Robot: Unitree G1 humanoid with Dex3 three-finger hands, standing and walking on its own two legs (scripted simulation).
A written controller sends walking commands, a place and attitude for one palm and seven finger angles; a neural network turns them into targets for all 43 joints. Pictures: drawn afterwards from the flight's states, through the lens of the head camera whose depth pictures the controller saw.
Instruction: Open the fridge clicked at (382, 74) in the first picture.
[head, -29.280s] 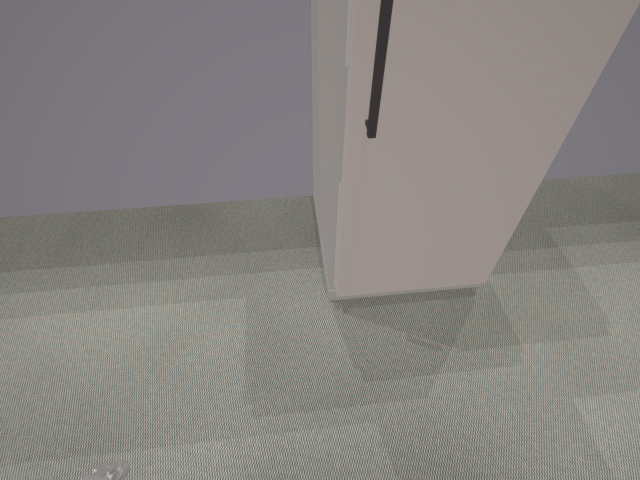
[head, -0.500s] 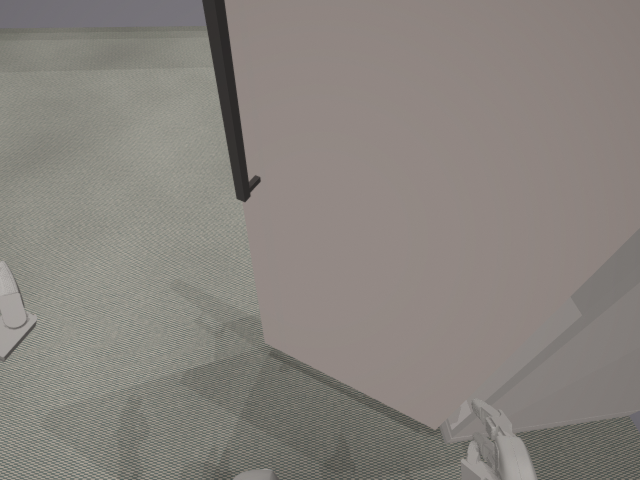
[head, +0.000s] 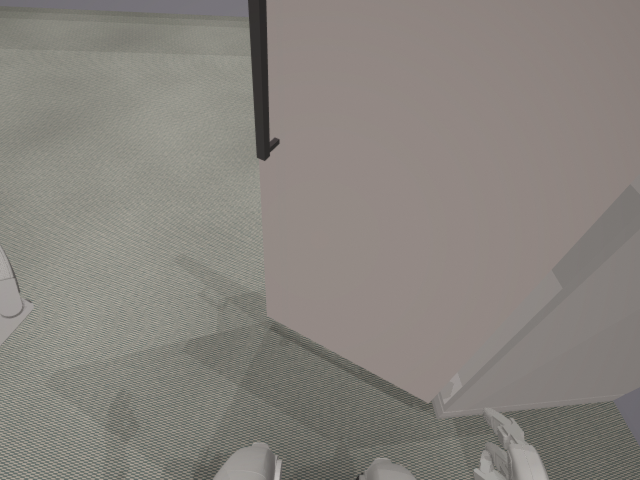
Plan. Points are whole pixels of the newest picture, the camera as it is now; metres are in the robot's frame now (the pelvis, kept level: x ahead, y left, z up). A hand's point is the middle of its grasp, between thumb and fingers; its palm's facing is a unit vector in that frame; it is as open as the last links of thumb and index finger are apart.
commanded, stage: step back with the hand held close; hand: left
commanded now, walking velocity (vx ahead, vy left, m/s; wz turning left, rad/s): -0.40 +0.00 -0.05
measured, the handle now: (266, 48) +0.63 +0.14 +0.22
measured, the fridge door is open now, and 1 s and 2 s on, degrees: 55 55 55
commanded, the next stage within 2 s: stop stepping back and stand still in 0.12 s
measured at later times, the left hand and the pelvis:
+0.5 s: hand out of the picture +0.13 +0.29 +0.19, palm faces +0.39 -0.86 -0.32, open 7.4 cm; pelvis -0.10 +0.05 +0.02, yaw -5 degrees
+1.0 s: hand out of the picture +0.11 +0.33 +0.19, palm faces +0.37 -0.86 -0.35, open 7.4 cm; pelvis -0.13 +0.09 +0.02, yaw -6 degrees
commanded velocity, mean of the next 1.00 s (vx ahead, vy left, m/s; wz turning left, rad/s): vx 0.04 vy -0.05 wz -0.01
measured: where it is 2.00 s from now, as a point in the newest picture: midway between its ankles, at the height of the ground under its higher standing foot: outside the picture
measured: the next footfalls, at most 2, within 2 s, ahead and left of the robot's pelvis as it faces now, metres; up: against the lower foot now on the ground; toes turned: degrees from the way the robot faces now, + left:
right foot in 0.30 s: -0.12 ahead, -0.12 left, +0.00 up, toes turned -7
left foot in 0.48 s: +0.00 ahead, +0.12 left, +0.00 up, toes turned -4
